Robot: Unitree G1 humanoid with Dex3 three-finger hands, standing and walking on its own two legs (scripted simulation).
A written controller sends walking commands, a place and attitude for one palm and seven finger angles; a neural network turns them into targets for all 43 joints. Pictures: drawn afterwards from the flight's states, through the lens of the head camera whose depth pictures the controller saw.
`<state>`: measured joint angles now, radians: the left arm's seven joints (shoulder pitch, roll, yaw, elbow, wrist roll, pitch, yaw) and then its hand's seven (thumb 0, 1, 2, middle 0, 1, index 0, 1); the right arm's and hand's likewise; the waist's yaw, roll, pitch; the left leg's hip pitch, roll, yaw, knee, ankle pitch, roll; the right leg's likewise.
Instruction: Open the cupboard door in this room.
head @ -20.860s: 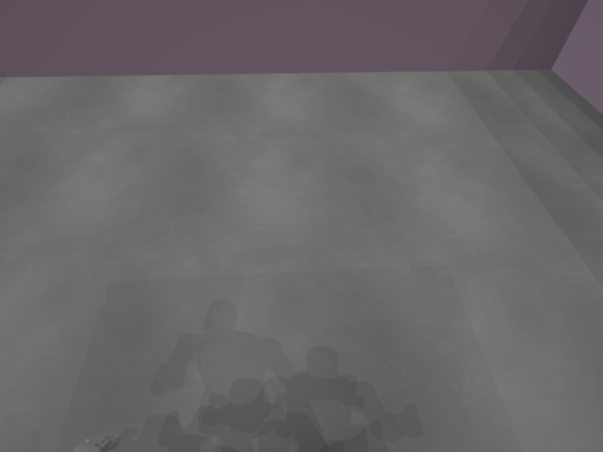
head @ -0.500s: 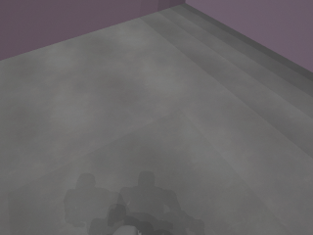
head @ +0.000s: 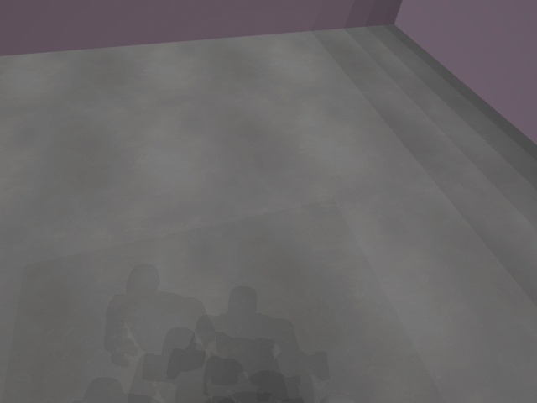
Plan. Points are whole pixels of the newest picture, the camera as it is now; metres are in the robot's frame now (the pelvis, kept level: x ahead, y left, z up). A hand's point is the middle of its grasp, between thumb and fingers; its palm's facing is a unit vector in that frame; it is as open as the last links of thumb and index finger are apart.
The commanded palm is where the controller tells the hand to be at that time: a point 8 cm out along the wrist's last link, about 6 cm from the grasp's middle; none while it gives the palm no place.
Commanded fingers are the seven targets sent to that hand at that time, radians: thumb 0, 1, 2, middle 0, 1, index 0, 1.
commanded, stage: turn or walk to find it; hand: left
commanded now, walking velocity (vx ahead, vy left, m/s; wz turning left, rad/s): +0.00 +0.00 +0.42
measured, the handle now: out of the picture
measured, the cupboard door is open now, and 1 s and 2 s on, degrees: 0 0 0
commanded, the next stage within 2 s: stand and wait in 0.98 s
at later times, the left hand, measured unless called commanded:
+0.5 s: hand out of the picture +0.01 +0.14 -0.15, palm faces +0.25 -0.93 -0.27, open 7.3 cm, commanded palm none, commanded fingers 0.00 0.90 0.90 -0.20 -0.30 -0.20 -0.30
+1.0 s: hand out of the picture -0.08 +0.20 -0.17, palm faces +0.46 -0.85 -0.25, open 7.4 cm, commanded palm none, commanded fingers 0.00 0.90 0.90 -0.20 -0.30 -0.20 -0.30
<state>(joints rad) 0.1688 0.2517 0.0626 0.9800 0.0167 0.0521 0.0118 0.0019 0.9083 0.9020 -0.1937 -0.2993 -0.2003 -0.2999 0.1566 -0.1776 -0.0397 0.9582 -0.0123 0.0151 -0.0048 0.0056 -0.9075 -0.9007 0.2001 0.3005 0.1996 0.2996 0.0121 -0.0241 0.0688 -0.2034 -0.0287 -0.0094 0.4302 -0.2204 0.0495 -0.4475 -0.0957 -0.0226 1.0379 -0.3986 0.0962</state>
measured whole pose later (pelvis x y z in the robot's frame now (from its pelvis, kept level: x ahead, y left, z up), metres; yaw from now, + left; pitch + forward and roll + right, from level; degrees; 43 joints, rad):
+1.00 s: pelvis -0.04 -0.02 +0.00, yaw +26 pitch +0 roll +0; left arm 0.18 0.24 0.06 0.97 0.01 0.05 0.01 0.00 0.91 0.90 -0.19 -0.30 -0.20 -0.30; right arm 0.13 -0.19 -0.05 0.95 -0.02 0.02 0.00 0.01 -0.91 -0.90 0.20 0.30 0.20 0.30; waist 0.01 -0.01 0.08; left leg -0.23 -0.02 -0.02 0.47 -0.25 0.02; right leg -0.42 -0.08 -0.04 0.93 -0.44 0.09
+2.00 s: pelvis -0.04 -0.02 +0.00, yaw +54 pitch +1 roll -1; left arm 0.10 0.24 0.06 0.92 0.01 0.05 0.01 0.00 0.91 0.90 -0.19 -0.30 -0.20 -0.30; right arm 0.20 -0.19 -0.06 0.94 -0.02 0.03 0.00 0.01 -0.91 -0.90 0.20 0.30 0.20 0.30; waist -0.03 0.00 0.08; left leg -0.25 -0.04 -0.07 0.46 -0.22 0.03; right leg -0.42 -0.07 -0.01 0.91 -0.43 0.10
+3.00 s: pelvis -0.04 -0.06 +0.00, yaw +85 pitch +0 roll -1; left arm 0.14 0.24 0.06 0.93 0.01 0.04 0.00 0.00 0.91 0.90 -0.19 -0.30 -0.20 -0.30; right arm 0.18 -0.20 -0.05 0.94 -0.02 0.03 0.01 0.01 -0.91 -0.90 0.20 0.30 0.20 0.30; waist -0.01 0.01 0.06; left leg -0.25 -0.02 -0.07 0.48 -0.23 0.01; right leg -0.39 -0.07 -0.03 0.85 -0.45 0.09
